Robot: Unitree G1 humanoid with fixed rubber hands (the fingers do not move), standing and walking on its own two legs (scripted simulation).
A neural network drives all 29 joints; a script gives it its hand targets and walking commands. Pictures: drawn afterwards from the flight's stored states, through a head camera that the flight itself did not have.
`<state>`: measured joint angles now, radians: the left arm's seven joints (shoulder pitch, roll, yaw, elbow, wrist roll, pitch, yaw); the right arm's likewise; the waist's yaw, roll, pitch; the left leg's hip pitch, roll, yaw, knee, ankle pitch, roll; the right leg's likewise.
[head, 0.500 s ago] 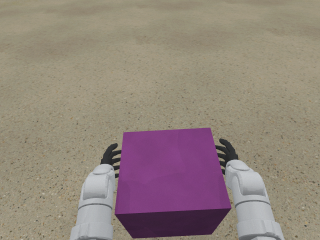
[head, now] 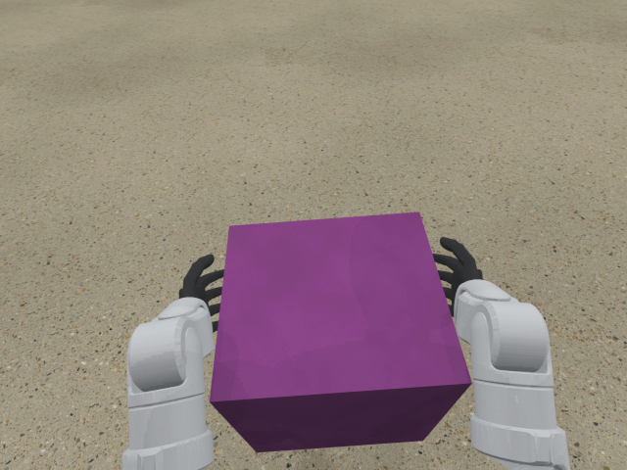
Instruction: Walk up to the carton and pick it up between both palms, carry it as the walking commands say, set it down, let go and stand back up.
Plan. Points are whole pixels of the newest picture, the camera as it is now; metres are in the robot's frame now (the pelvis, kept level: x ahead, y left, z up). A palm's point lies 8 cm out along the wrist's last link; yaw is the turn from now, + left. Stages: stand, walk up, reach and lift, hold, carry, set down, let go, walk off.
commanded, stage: carry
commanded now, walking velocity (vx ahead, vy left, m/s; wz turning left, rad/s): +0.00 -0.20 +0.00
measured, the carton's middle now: (332, 340) +0.27 +0.00 +0.03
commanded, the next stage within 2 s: none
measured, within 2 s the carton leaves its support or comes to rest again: neither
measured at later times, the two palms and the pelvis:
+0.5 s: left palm (226, 331) +0.25 +0.12 +0.09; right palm (510, 322) +0.25 -0.20 +0.09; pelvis -0.02 -0.03 +0.00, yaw -1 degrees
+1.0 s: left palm (260, 375) +0.20 +0.08 +0.09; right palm (566, 372) +0.19 -0.24 +0.08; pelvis -0.07 -0.07 +0.00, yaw -2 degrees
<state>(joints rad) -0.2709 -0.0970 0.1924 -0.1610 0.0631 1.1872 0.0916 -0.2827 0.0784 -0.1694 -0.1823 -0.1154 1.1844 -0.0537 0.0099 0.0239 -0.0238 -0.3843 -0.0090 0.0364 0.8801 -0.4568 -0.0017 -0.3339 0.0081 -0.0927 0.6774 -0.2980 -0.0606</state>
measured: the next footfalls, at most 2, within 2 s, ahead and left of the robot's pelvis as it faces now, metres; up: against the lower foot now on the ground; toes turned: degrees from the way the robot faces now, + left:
left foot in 0.06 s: +0.07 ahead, +0.09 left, +0.00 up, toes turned +2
right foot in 0.38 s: -0.01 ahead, -0.16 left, +0.00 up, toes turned +6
